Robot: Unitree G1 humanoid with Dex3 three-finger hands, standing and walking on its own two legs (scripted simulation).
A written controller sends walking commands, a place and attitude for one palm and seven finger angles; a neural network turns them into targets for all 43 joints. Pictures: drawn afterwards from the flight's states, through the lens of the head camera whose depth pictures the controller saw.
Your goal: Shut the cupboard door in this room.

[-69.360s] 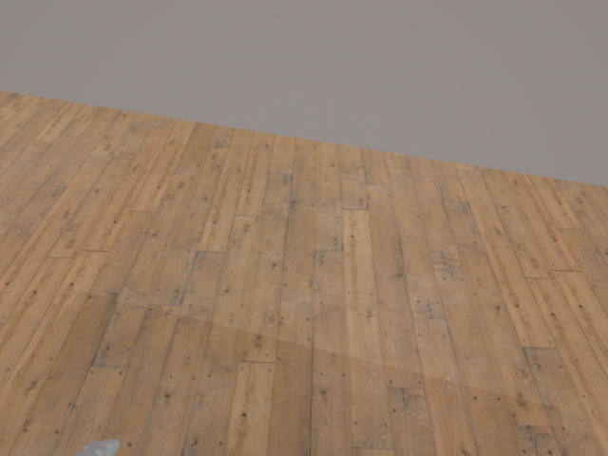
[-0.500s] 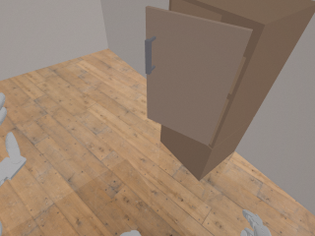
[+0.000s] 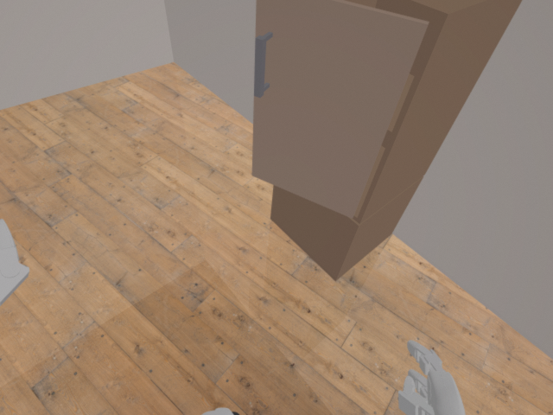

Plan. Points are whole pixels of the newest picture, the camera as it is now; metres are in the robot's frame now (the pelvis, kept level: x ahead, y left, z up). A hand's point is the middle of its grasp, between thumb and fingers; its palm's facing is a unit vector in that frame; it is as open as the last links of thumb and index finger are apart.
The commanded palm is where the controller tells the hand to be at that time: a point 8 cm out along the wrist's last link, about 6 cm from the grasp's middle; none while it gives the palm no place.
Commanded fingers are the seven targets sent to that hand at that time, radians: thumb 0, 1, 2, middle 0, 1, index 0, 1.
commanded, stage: stop stepping back and stand still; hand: left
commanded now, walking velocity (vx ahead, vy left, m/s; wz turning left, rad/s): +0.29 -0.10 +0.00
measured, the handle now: (263, 65) +0.88 +0.09 +0.08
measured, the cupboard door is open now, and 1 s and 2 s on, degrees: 21 21 21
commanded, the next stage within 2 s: let the arm hang, fingers relaxed in 1.16 s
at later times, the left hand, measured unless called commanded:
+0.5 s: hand (7, 320) +0.16 +0.26 +0.18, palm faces +0.36 -0.81 -0.46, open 7.5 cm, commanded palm +0.10 +0.30 +0.19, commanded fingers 0.00 0.90 0.90 -0.20 -0.30 -0.20 -0.30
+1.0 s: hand (21, 288) +0.20 +0.27 +0.17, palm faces +0.34 -0.83 -0.45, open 7.5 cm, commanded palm +0.14 +0.31 +0.19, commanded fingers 0.00 0.90 0.90 -0.20 -0.30 -0.20 -0.30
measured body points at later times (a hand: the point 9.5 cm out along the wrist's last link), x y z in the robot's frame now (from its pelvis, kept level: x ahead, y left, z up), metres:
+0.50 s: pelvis -0.06 +0.01 +0.01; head -0.07 +0.02 +0.46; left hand +0.14 +0.30 +0.20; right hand +0.05 -0.23 -0.08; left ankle +0.03 +0.10 -0.73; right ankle -0.08 -0.07 -0.73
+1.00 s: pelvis -0.03 +0.02 +0.01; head -0.02 +0.04 +0.46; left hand +0.17 +0.31 +0.19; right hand +0.13 -0.21 -0.07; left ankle +0.01 +0.12 -0.73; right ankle -0.07 -0.07 -0.73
